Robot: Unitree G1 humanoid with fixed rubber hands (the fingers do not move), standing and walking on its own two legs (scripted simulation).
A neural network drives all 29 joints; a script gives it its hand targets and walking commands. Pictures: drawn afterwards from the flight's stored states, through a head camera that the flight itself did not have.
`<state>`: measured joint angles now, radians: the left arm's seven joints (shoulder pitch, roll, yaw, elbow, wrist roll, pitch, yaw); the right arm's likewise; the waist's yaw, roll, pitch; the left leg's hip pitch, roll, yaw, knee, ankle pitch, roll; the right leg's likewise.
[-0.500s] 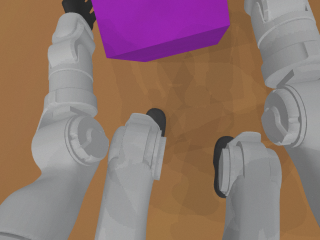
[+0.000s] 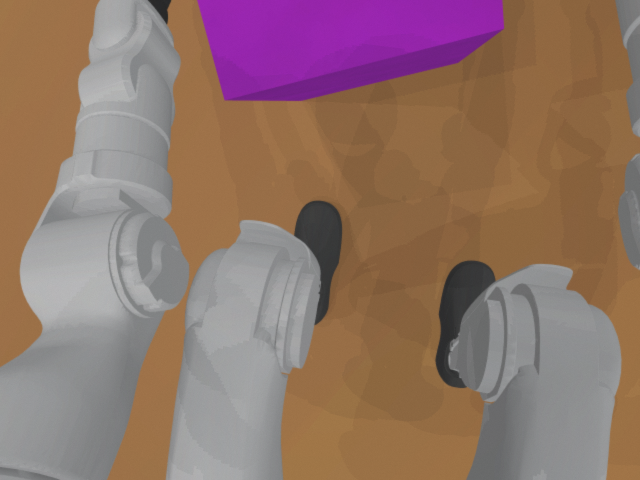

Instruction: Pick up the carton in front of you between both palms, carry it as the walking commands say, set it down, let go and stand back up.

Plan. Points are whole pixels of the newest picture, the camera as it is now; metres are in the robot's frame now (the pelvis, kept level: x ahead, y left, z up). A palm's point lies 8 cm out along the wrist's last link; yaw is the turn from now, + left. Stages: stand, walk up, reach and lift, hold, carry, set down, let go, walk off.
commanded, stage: set down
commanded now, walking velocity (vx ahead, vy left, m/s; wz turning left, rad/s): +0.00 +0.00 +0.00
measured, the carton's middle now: out of the picture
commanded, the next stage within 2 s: let go in 0.98 s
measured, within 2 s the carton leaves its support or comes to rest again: neither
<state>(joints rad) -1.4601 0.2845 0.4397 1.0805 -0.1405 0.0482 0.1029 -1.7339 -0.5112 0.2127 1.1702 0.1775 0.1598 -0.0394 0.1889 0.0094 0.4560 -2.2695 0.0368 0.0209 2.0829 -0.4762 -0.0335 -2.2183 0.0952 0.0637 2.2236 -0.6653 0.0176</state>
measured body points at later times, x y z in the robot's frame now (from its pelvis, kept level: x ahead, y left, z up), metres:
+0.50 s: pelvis +0.01 +0.00 +0.10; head +0.36 +0.02 +0.37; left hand +0.52 +0.28 -0.02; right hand +0.65 -0.08 -0.02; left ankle +0.14 +0.13 -0.35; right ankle +0.08 -0.11 -0.35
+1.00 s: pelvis +0.03 +0.00 +0.23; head +0.36 +0.02 +0.54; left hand +0.51 +0.29 +0.13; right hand +0.65 -0.09 +0.13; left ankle +0.14 +0.13 -0.35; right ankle +0.08 -0.11 -0.35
